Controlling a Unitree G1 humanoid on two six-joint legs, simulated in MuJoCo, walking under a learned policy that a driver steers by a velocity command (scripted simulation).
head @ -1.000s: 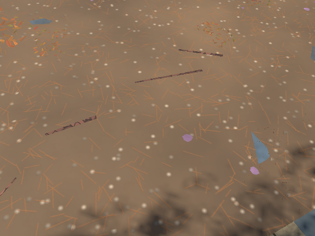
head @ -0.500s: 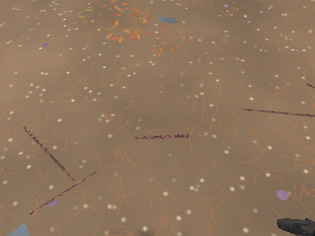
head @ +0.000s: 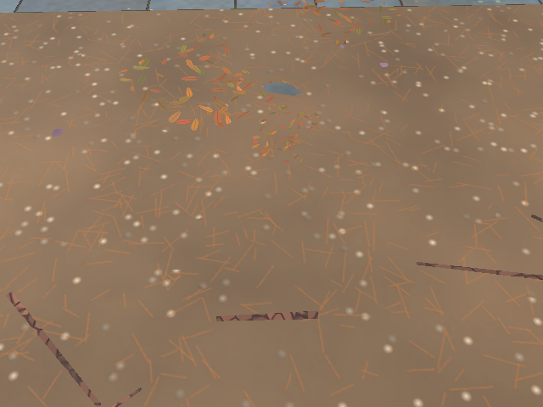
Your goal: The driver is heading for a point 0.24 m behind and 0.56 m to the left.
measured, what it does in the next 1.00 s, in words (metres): steps on the spot, turning left: right foot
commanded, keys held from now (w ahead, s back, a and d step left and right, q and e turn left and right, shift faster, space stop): q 0.58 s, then w+q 0.42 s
